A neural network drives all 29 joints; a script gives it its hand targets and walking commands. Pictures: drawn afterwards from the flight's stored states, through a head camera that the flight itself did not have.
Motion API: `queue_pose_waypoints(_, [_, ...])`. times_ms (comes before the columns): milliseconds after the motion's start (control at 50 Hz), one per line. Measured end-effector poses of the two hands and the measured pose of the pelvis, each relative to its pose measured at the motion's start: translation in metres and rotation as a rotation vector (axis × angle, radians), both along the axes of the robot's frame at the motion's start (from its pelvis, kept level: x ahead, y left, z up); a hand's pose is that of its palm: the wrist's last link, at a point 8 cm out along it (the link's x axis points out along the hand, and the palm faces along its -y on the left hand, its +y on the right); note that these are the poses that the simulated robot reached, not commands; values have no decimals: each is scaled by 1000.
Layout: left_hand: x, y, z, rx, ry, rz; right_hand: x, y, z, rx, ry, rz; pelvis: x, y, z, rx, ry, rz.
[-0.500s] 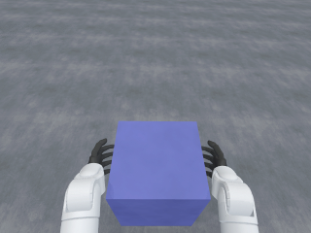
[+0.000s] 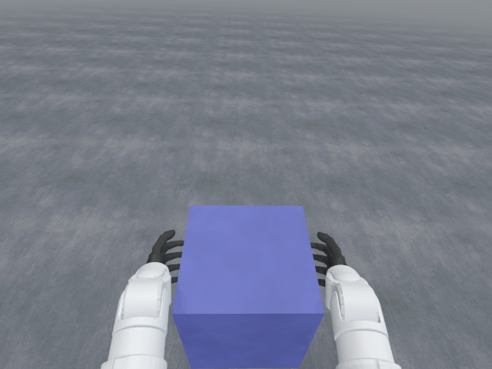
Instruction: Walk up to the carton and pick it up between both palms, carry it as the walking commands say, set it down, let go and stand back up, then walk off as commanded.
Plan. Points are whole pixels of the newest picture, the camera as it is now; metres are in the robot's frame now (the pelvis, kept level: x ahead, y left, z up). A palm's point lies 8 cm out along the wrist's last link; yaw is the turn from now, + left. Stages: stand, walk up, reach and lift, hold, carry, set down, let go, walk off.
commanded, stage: set down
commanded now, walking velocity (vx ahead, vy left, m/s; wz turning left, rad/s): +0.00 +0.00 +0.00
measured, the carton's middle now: (245, 288) +0.31 +0.01 -0.03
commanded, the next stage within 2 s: none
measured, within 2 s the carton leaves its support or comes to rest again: neither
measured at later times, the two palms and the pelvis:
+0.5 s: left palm (169, 293) +0.29 +0.15 -0.03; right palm (331, 294) +0.29 -0.15 -0.02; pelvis -0.04 +0.01 -0.03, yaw -1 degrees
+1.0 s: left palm (176, 304) +0.32 +0.15 -0.12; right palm (315, 304) +0.33 -0.14 -0.12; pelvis -0.06 +0.01 -0.08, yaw -1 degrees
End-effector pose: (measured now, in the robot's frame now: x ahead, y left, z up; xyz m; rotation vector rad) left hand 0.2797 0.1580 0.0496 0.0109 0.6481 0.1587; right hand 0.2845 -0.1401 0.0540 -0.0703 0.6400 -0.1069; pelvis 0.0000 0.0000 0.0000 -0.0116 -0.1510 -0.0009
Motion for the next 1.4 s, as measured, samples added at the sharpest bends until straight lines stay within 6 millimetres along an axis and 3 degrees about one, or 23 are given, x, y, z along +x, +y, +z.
queue_pose_waypoints(240, [0, -3, -39, -8, 62, -15, -9, -3, -43, 6, 64, -27, -11, 7, -8, 0, 53, -13])
queue_pose_waypoints(500, [10, -9, -75, -34, 44, 11, 9, -9, -70, 19, 44, -38, -38, 9, -27, 0, 172, -15])
queue_pose_waypoints(740, [25, -6, -122, -29, 37, 22, 26, -6, -120, 27, 37, -27, -60, 10, -50, 11, 307, -24])
queue_pose_waypoints(1400, [77, -8, -244, -49, 29, 25, 76, -8, -241, 49, 27, -51, -65, 5, -142, 13, 674, -19])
